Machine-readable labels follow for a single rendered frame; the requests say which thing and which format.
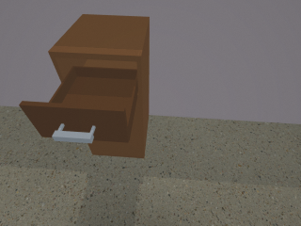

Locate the drawer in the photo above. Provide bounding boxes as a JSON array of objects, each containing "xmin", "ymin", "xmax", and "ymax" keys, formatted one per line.
[{"xmin": 19, "ymin": 66, "xmax": 138, "ymax": 143}]

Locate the cabinet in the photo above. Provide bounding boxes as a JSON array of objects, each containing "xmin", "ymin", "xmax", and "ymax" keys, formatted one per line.
[{"xmin": 48, "ymin": 14, "xmax": 150, "ymax": 158}]

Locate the handle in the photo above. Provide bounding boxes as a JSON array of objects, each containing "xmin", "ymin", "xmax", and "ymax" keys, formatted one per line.
[{"xmin": 52, "ymin": 123, "xmax": 96, "ymax": 144}]

